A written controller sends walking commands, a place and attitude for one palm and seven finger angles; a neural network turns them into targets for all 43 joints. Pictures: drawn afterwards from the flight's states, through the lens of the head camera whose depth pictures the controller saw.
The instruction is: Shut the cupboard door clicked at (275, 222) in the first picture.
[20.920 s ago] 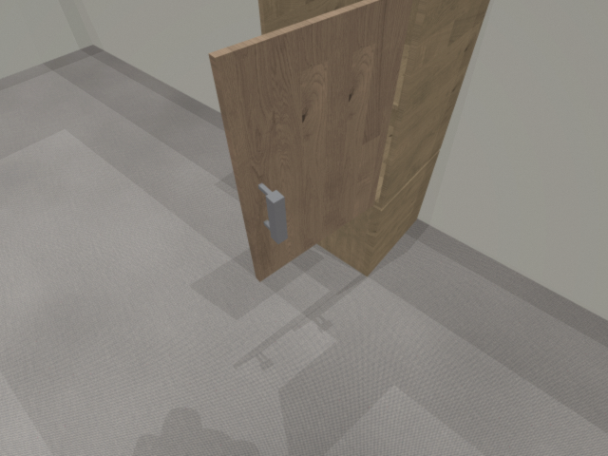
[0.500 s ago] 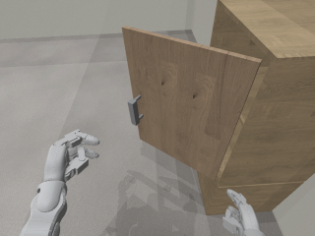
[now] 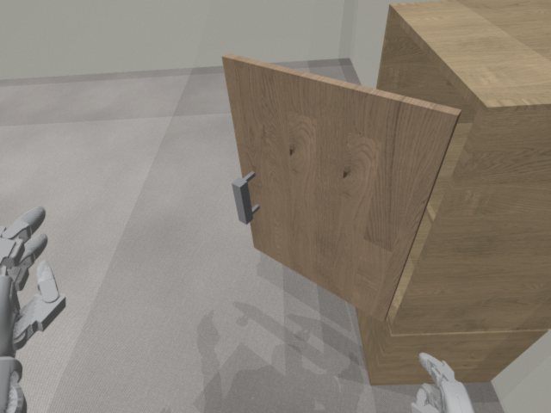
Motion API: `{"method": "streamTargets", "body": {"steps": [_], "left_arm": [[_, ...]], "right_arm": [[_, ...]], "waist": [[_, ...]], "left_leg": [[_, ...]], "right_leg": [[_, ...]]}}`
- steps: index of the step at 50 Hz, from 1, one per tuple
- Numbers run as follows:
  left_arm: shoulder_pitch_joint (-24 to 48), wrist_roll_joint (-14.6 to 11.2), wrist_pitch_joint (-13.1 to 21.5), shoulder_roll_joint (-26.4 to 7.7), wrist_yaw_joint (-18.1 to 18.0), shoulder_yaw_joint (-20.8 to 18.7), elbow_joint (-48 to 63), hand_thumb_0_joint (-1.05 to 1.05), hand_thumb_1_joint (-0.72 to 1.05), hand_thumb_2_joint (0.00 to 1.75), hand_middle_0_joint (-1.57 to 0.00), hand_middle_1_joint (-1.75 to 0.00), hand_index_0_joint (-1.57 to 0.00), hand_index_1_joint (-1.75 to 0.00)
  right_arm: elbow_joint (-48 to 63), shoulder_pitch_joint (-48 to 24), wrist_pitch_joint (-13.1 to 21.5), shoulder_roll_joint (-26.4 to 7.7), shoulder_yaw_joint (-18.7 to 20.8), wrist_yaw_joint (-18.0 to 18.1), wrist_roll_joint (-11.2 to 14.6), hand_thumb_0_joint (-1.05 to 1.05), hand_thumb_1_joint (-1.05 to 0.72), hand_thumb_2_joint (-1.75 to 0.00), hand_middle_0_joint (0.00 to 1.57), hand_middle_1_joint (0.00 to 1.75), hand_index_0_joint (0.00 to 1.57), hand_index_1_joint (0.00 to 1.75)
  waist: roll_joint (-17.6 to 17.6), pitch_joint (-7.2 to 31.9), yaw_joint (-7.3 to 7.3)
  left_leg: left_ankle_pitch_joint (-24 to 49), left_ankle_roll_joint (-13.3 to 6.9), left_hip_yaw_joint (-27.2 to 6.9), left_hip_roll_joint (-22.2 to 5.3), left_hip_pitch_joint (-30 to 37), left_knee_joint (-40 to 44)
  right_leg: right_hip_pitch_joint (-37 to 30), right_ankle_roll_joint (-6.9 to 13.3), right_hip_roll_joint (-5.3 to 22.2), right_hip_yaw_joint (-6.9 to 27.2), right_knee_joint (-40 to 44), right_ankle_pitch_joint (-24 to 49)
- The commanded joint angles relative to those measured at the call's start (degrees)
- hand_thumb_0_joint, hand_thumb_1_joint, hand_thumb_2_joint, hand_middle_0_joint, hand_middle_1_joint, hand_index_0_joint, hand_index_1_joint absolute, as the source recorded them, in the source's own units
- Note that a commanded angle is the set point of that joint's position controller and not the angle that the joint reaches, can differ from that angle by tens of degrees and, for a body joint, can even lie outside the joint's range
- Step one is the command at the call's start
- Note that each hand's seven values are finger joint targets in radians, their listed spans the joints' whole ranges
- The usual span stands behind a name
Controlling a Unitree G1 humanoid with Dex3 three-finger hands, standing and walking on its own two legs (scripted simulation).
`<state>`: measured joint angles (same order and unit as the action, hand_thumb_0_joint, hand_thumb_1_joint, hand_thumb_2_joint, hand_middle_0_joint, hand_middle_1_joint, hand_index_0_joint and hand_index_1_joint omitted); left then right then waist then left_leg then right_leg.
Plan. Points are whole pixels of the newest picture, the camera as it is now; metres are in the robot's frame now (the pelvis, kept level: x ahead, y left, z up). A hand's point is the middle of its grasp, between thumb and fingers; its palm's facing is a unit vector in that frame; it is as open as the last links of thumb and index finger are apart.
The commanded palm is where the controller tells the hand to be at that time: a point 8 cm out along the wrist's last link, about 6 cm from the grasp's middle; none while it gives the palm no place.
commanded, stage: draw the hand back to the body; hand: left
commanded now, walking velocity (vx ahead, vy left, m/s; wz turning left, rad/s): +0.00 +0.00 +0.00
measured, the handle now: (248, 197) +0.62 +0.17 -0.09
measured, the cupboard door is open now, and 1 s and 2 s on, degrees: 52 52 52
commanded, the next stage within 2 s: step back with the hand held close in 0.20 s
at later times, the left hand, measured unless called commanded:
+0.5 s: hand (69, 294) +0.19 +0.26 +0.15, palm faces +0.41 -0.79 -0.46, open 7.4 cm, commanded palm +0.13 +0.30 +0.17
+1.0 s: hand out of the picture +0.12 +0.30 +0.15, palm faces +0.44 -0.76 -0.48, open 7.4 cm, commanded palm +0.06 +0.33 +0.17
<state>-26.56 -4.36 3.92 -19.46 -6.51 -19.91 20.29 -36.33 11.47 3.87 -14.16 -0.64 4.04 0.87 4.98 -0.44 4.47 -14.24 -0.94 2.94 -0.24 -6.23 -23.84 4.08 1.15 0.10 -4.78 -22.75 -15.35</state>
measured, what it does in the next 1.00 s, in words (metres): shifts its weight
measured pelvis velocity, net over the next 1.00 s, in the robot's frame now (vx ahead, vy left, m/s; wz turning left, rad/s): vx -0.08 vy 0.03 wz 0.00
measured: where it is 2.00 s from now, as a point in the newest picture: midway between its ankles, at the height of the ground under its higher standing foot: outside the picture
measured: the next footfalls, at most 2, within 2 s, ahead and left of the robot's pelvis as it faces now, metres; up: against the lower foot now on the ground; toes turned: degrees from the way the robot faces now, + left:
right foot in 1.44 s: -0.18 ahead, -0.10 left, +0.00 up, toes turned +3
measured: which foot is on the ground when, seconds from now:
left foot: down 0.00-1.00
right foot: down 0.00-1.00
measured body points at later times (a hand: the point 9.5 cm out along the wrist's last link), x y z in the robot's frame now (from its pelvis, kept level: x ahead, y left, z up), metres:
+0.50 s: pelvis -0.01 +0.00 +0.00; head -0.01 -0.02 +0.45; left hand +0.16 +0.30 +0.18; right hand +0.17 -0.24 -0.10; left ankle -0.01 +0.11 -0.74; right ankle -0.03 -0.10 -0.74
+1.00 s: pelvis -0.08 +0.03 -0.02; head -0.07 +0.03 +0.43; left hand +0.09 +0.34 +0.18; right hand +0.10 -0.21 -0.09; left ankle -0.01 +0.11 -0.74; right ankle -0.03 -0.10 -0.74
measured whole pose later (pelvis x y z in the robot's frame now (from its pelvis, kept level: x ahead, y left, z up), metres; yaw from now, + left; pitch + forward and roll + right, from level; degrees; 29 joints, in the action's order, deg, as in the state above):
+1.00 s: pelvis -0.08 +0.03 -0.02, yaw +0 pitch +0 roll -2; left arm -30.4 -2.4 10.9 -23.8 -7.8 -25.1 26.9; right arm -31.4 12.3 0.7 -12.9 -0.7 5.4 0.7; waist 1.1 -0.2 0.7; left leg -12.6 -3.8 3.5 0.3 -22.6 -34.8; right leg 19.8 -0.7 0.6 -2.9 -32.8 -12.9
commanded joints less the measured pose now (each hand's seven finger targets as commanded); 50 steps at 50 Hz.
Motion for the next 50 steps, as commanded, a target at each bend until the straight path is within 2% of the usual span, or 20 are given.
{"method": "streamTargets", "body": {"steps": [1,4,8,13,14,16,17,18,19,21,25,28,30,36,39,40,44,45,49,50], "left_arm": [[6.7,0.4,4.1,-12.1,-1.0,-6.2,12.7,0.0,0.9,0.9,-0.2,-0.3,-0.2,-0.3],[5.8,0.5,4.5,-13.9,-1.3,-7.9,14.0,0.0,0.9,0.9,-0.2,-0.3,-0.2,-0.3],[5.0,0.3,4.6,-12.6,-1.0,-7.7,13.3,0.0,0.9,0.9,-0.2,-0.3,-0.2,-0.3],[4.4,0.1,4.4,-11.4,-0.5,-6.8,11.8,0.0,0.9,0.9,-0.2,-0.3,-0.2,-0.3],[3.8,-0.1,4.3,-11.4,-0.3,-6.8,10.7,0.0,0.9,0.9,-0.2,-0.3,-0.2,-0.3],[4.5,-0.1,4.5,-11.4,-0.3,-6.7,11.6,0.0,0.9,0.9,-0.2,-0.3,-0.2,-0.3],[10.1,0.4,6.5,-16.5,-0.8,-11.3,14.8,0.0,0.9,0.9,-0.2,-0.3,-0.2,-0.3],[5.6,0.4,6.9,-14.5,-0.7,-9.7,10.6,0.0,0.9,0.9,-0.2,-0.3,-0.2,-0.3],[4.8,0.7,7.5,-15.2,-0.7,-10.2,11.5,0.0,0.9,0.9,-0.2,-0.3,-0.2,-0.3],[1.4,0.6,8.0,-13.4,-0.7,-8.8,10.9,0.0,0.9,0.9,-0.2,-0.3,-0.2,-0.3],[-2.4,0.1,8.2,-14.8,-1.4,-10.4,14.8,0.0,0.9,0.9,-0.2,-0.3,-0.2,-0.3],[-3.1,-0.1,7.8,-16.5,-1.9,-12.0,17.2,0.0,0.9,0.9,-0.2,-0.3,-0.2,-0.3],[-4.2,-0.3,7.3,-16.4,-1.9,-12.1,17.2,0.0,0.9,0.9,-0.2,-0.3,-0.2,-0.3],[-6.0,-0.3,7.2,-15.7,-2.2,-11.9,17.0,0.0,0.9,0.9,-0.2,-0.3,-0.2,-0.3],[-5.2,0.2,7.9,-17.0,-2.4,-13.4,17.1,0.0,0.9,0.9,-0.2,-0.3,-0.2,-0.3],[-4.8,0.2,8.2,-15.4,-2.4,-12.1,17.2,0.0,0.9,0.9,-0.2,-0.3,-0.2,-0.3],[-1.8,1.7,10.0,-16.7,-2.7,-13.9,18.0,0.0,0.9,0.9,-0.2,-0.3,-0.2,-0.3],[-1.2,1.8,10.4,-14.7,-2.6,-12.4,18.3,0.0,0.9,0.9,-0.2,-0.3,-0.2,-0.3],[-0.1,2.5,11.4,-16.0,-2.7,-13.8,19.4,0.0,0.9,0.9,-0.2,-0.3,-0.2,-0.3],[0.4,2.4,11.5,-14.3,-2.7,-12.2,19.6,0.0,0.9,0.9,-0.2,-0.3,-0.2,-0.3]], "right_arm": [[9.6,-8.0,4.1,-4.8,1.7,0.8,0.0,0.0,-0.9,-0.9,0.2,0.3,0.2,0.3],[9.3,-8.2,4.8,-4.8,1.5,1.0,-0.2,0.0,-0.9,-0.9,0.2,0.3,0.2,0.3],[9.2,-8.0,5.0,-4.2,1.4,0.7,-0.1,0.0,-0.9,-0.9,0.2,0.3,0.2,0.3],[9.3,-7.9,4.6,-4.3,1.6,0.5,0.0,0.0,-0.9,-0.9,0.2,0.3,0.2,0.3],[9.0,-8.0,4.6,-4.5,1.7,0.5,-0.1,0.0,-0.9,-0.9,0.2,0.3,0.2,0.3],[9.4,-8.2,4.5,-4.5,1.8,0.6,0.0,0.0,-0.9,-0.9,0.2,0.3,0.2,0.3],[10.8,-7.8,3.0,-6.3,2.4,0.5,0.3,0.0,-0.9,-0.9,0.2,0.3,0.2,0.3],[9.6,-7.8,2.2,-5.8,2.4,0.6,-0.2,0.0,-0.9,-0.9,0.2,0.3,0.2,0.3],[9.8,-7.8,1.6,-5.6,2.6,0.6,-0.2,0.0,-0.9,-0.9,0.2,0.3,0.2,0.3],[10.0,-7.3,0.6,-5.1,2.8,0.6,0.1,0.0,-0.9,-0.9,0.2,0.3,0.2,0.3],[11.5,-7.4,-1.0,-6.0,3.2,1.4,0.1,0.0,-0.9,-0.9,0.2,0.3,0.2,0.3],[12.9,-7.0,-2.4,-6.4,3.5,2.0,0.2,0.0,-0.9,-0.9,0.2,0.3,0.2,0.3],[13.5,-7.0,-2.9,-6.4,3.4,2.1,0.3,0.0,-0.9,-0.9,0.2,0.3,0.2,0.3],[14.5,-6.5,-3.4,-6.8,3.6,2.0,0.3,0.0,-0.9,-0.9,0.2,0.3,0.2,0.3],[14.4,-6.9,-2.9,-7.4,3.6,2.1,0.1,0.0,-0.9,-0.9,0.2,0.3,0.2,0.3],[14.6,-6.6,-2.6,-7.0,3.4,2.1,0.4,0.0,-0.9,-0.9,0.2,0.3,0.2,0.3],[14.5,-6.7,-1.1,-7.9,3.5,2.3,0.0,0.0,-0.9,-0.9,0.2,0.3,0.2,0.3],[14.5,-6.0,-0.8,-7.5,3.2,2.3,0.0,0.0,-0.9,-0.9,0.2,0.3,0.2,0.3],[13.7,-5.0,0.8,-8.0,3.6,2.0,-0.4,0.0,-0.9,-0.9,0.2,0.3,0.2,0.3],[13.7,-4.9,1.0,-7.5,3.5,1.9,-0.2,0.0,-0.9,-0.9,0.2,0.3,0.2,0.3]], "waist": [[-2.1,4.4,-0.79],[-0.4,4.6,-0.41],[0.2,3.5,-0.58],[-1.2,2.4,-0.85],[-3.3,1.2,-0.85],[-2.1,2.3,-0.85],[-2.7,-0.2,-3.21],[-5.1,0.6,-3.45],[-7.2,0.9,-3.25],[-7.4,4.7,-3.59],[-1.2,10.1,-3.98],[-1.8,12.5,-3.95],[-2.0,12.8,-3.86],[-1.3,10.1,-3.84],[-0.9,7.7,-3.64],[-0.9,6.8,-3.99],[2.5,4.1,-3.86],[3.0,3.8,-4.13],[2.1,4.7,-4.13],[1.8,4.7,-4.3]], "left_leg": [[11.8,-1.4,-1.4,-0.5,2.3,2.7],[13.0,-1.1,-1.4,-0.4,2.0,2.4],[13.2,-0.9,-1.0,-0.4,1.8,2.4],[12.5,-0.9,-0.8,-0.7,1.7,2.9],[12.1,-1.0,-1.0,-0.9,1.3,3.0],[11.5,-1.2,-0.7,-0.7,2.0,3.0],[6.8,-1.9,-1.8,-2.1,-2.9,-1.1],[5.5,-1.8,-2.3,-1.7,-3.2,-3.1],[5.6,-1.6,-2.2,-1.2,-4.1,-4.7],[6.0,-1.4,-2.3,-1.5,-5.0,-5.7],[19.5,-1.2,-3.1,-3.6,-3.0,-2.9],[28.7,-1.1,-4.0,-4.8,-2.9,-2.8],[29.9,-0.9,-4.7,-5.3,-4.4,-2.6],[17.7,-1.5,-6.3,-6.7,-12.3,0.5],[3.3,-2.8,-8.0,-7.3,-19.8,3.7],[-1.3,-3.0,-8.1,-7.3,-22.0,4.3],[-20.7,-5.1,-11.8,-9.3,-34.1,9.9],[-21.8,-5.2,-11.9,-9.5,-35.5,10.0],[-24.1,-5.4,-12.1,-9.5,-36.8,8.6],[-24.6,-5.2,-11.3,-9.1,-36.9,7.3]], "right_leg": [[2.0,-0.8,1.2,3.0,3.7,10.5],[1.2,-0.6,1.1,3.1,3.7,12.1],[1.7,-0.7,1.1,3.2,3.8,12.8],[2.5,-0.9,0.9,3.1,4.1,11.8],[2.9,-1.0,0.8,3.1,5.0,11.2],[2.6,-1.0,1.0,3.4,4.9,10.6],[8.0,-0.8,5.0,8.8,7.7,11.1],[9.1,-0.2,7.1,10.0,8.4,11.0],[9.6,-0.2,8.2,10.4,8.3,13.5],[7.9,0.8,9.8,10.1,5.7,15.5],[4.8,-0.3,6.9,6.4,-1.5,25.5],[3.2,-1.0,4.7,5.2,-5.0,29.7],[2.4,-0.9,4.4,5.0,-6.5,29.7],[2.4,-1.2,3.4,5.9,-7.3,20.3],[0.6,-1.6,2.5,6.4,-7.5,13.1],[0.4,-1.5,2.5,6.6,-7.8,11.2],[-4.7,-2.2,0.2,6.1,-12.1,5.2],[-5.1,-2.2,0.1,5.7,-13.2,5.1],[-5.3,-2.0,-0.4,6.6,-14.5,4.8],[-4.5,-1.8,0.0,7.3,-14.2,3.3]]}}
